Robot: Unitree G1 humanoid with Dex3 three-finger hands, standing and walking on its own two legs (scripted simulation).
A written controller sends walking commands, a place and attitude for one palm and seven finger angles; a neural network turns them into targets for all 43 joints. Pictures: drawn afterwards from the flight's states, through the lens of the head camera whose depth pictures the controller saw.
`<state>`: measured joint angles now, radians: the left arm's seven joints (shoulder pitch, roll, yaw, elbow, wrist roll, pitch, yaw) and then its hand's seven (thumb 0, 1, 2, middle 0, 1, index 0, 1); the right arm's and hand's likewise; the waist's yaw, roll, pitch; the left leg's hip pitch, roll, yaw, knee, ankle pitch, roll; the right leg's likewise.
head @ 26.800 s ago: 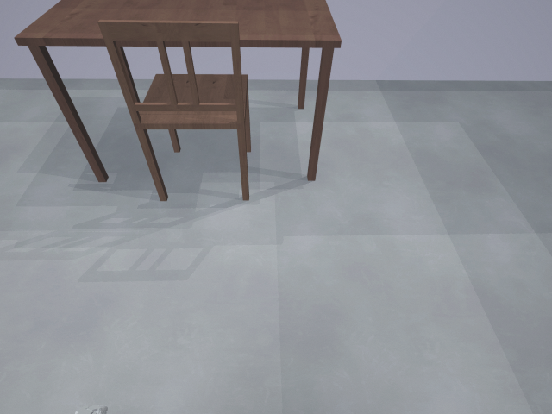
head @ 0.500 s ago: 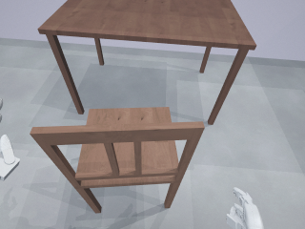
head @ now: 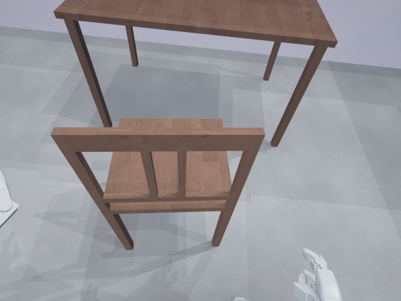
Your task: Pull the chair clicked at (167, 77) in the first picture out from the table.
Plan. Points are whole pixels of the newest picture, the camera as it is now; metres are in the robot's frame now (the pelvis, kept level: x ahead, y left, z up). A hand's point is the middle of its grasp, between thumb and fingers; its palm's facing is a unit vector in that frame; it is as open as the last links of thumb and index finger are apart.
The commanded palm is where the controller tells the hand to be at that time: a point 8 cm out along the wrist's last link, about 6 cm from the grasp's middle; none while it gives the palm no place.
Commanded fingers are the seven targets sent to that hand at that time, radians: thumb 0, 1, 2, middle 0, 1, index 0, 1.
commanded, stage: step back with the hand held close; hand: left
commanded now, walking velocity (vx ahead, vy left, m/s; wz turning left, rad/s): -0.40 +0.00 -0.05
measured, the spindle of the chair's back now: (150, 174) +0.43 +0.16 -0.10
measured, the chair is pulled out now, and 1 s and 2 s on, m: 0.57 0.57 0.57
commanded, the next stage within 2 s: stop stepping back and stand still in 0.12 s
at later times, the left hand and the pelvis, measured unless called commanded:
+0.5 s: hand out of the picture +0.08 +0.24 +0.16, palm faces +0.43 -0.78 -0.46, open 7.4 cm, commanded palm +0.02 +0.27 +0.19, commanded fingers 0.00 0.90 0.90 -0.20 -0.30 -0.20 -0.30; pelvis -0.12 -0.03 +0.00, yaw +1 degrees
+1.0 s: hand out of the picture +0.07 +0.23 +0.17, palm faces +0.45 -0.77 -0.45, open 7.4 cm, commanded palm +0.01 +0.27 +0.19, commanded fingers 0.00 0.90 0.90 -0.20 -0.30 -0.20 -0.30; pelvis -0.12 -0.04 +0.01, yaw +2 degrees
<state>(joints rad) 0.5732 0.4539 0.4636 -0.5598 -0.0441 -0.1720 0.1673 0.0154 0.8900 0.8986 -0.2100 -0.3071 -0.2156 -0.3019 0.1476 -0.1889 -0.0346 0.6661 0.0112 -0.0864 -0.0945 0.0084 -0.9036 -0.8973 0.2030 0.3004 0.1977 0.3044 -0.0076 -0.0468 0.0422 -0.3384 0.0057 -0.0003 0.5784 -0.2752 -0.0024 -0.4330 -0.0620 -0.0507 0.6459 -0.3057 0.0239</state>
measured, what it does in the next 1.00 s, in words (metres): walks backwards: right foot, then left foot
